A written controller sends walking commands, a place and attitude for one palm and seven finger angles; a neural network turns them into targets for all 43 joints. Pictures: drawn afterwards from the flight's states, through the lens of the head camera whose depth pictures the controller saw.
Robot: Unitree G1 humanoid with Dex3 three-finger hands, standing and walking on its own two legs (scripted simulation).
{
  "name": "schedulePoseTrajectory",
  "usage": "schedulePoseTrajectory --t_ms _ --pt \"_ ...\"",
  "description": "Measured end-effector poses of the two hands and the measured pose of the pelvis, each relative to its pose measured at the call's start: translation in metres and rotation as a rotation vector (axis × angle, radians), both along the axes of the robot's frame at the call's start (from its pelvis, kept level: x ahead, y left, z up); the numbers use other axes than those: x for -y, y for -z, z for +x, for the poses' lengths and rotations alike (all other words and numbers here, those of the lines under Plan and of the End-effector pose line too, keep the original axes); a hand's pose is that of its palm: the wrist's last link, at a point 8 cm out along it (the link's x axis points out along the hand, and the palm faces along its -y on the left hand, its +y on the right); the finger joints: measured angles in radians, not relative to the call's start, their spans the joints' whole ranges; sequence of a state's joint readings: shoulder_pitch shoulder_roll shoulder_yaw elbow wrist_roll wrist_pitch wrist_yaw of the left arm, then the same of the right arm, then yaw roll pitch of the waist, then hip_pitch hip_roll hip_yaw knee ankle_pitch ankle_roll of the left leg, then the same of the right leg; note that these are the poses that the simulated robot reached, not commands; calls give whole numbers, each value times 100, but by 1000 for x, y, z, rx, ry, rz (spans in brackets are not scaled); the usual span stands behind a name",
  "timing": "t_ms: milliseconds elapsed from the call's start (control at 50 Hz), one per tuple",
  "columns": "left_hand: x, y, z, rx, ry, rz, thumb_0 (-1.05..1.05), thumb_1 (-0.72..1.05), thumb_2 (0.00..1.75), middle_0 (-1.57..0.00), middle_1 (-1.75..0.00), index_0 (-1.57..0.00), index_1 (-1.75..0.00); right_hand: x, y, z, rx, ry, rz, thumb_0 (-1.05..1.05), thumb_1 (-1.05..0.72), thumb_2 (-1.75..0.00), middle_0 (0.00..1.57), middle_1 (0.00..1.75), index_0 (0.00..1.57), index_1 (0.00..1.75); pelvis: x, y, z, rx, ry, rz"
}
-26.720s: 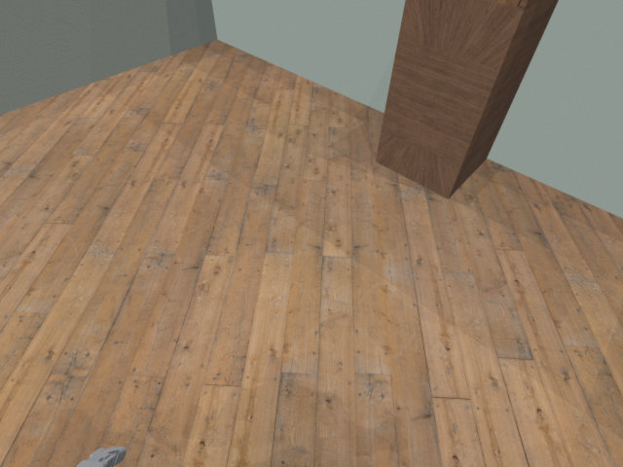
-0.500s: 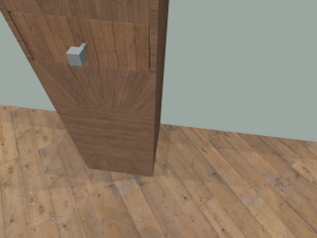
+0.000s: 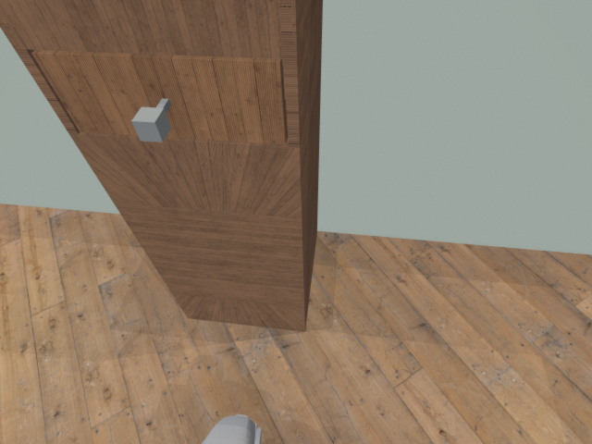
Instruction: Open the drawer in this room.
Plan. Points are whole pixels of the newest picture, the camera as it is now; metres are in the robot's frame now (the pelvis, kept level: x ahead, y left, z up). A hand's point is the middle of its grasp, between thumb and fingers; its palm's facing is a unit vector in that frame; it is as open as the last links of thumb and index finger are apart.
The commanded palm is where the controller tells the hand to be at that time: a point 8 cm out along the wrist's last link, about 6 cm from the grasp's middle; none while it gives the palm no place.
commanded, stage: shuffle to correct the standing spot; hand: left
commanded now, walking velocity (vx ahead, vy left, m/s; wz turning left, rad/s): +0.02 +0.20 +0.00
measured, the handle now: (156, 116) +0.54 +0.26 +0.14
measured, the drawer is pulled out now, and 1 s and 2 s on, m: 0.00 0.00 0.00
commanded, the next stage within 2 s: come to a stop and stand still in 0.10 s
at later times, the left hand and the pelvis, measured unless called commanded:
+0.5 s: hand out of the picture +0.04 +0.27 -0.18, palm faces +0.03 -0.98 -0.19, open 7.4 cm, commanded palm none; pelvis +0.01 +0.09 +0.00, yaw -1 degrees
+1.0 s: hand out of the picture -0.02 +0.20 -0.18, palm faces +0.04 -0.99 -0.15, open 7.3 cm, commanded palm none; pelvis +0.00 +0.05 +0.00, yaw +0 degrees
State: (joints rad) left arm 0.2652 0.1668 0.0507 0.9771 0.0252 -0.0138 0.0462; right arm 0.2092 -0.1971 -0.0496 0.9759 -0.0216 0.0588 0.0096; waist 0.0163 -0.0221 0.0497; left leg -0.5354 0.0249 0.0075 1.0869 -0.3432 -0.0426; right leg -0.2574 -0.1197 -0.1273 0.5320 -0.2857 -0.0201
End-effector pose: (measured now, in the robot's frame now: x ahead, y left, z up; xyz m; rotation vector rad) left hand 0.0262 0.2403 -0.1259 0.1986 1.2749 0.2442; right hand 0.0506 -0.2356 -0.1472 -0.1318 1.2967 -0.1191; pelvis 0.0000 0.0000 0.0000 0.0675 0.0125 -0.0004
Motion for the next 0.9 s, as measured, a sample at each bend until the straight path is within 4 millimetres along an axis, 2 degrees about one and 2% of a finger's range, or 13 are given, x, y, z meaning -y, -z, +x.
schedulePoseTrajectory --t_ms 100,200,240,320,360,420,500,600,660,740,900 --pt "-29 4 -27 -71 -25 -15 1 91 90 -20 -30 -21 -29 -11 -13 28 63 -28 -38 0 -92 -90 20 30 20 30 -22 -1 1 -1 5 7" --pt "-73 23 -41 -109 -54 -26 1 91 90 -20 -30 -21 -30 -39 -15 50 126 -60 -85 0 -91 -90 20 30 20 30 -58 12 5 -2 7 -25" --pt "-92 35 -41 -126 -62 -22 1 91 90 -20 -30 -21 -29 -53 -9 50 145 -61 -103 0 -91 -90 20 30 20 30 -71 22 5 -8 -4 -45" --pt "-108 36 -26 -106 -50 -18 1 91 90 -20 -30 -20 -29 -83 -12 34 104 -65 -87 0 -91 -90 20 30 20 30 -81 16 6 -11 -3 -36" --pt "-107 32 -16 -79 -36 -35 1 91 90 -19 -30 -20 -29 -98 -12 24 85 -56 -67 0 -92 -90 20 30 20 30 -85 11 8 -14 -4 -37" --pt "-98 27 -5 -59 -11 -68 1 91 90 -19 -30 -20 -29 -104 -13 10 71 -19 -71 0 -95 -90 20 30 21 30 -91 6 11 -14 0 -37" --pt "-81 24 6 -59 28 -98 1 91 90 -19 -30 -20 -29 -105 -9 -12 32 18 -58 0 -95 -90 20 30 21 30 -93 4 10 -8 13 -39" --pt "-73 21 13 -50 61 -68 1 94 90 -20 -30 -20 -29 -97 5 -48 -45 71 -27 0 -93 -90 20 30 21 30 -82 8 3 -4 29 -29" --pt "-63 16 10 -38 70 -56 1 94 90 -20 -30 -20 -29 -90 11 -69 -99 93 -6 0 -93 -90 20 30 21 30 -74 7 -1 9 25 -49" --pt "-52 15 1 -31 57 -56 1 94 90 -20 -30 -20 -29 -87 11 -87 -151 93 10 0 -92 -90 20 30 20 30 -64 5 -1 19 11 -56" --pt "-27 22 -30 -95 19 -104 1 94 90 -20 -30 -20 -29 -87 7 -99 -192 79 28 0 -91 -90 20 30 20 30 -50 3 -1 38 8 -57"
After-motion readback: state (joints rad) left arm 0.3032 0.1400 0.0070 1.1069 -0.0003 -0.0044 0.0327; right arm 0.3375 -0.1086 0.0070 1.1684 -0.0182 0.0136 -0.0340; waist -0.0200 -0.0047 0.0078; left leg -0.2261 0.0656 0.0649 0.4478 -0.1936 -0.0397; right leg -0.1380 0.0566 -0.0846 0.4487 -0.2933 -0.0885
